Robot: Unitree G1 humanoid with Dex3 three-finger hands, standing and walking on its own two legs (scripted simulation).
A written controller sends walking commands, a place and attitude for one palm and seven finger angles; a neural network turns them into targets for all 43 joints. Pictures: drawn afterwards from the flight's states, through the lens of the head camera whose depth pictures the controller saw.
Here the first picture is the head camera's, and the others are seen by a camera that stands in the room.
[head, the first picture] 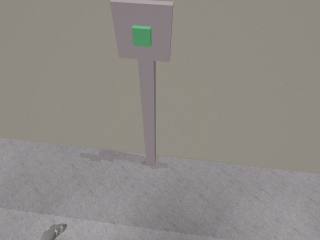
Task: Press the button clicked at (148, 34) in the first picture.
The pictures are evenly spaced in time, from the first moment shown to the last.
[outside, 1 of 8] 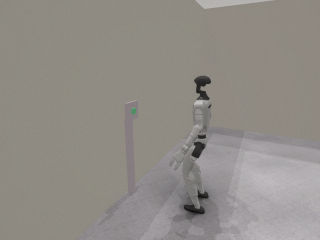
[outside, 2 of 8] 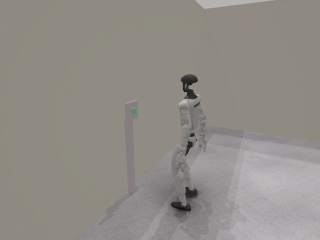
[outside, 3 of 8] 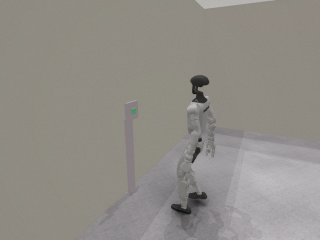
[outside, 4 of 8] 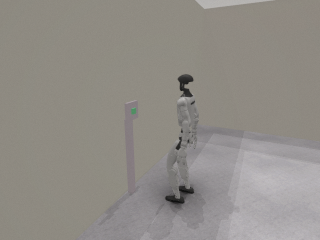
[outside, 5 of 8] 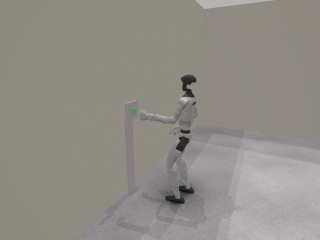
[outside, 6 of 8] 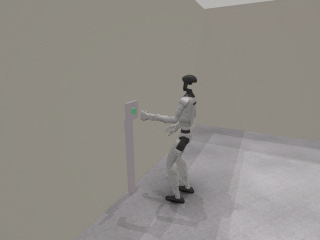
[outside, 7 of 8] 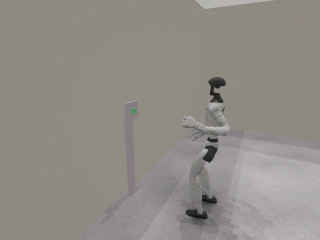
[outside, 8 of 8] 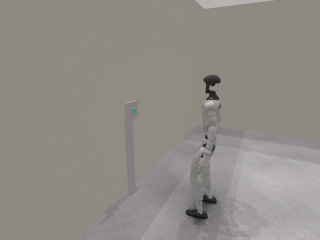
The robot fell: no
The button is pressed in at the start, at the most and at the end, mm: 0 13 0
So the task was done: yes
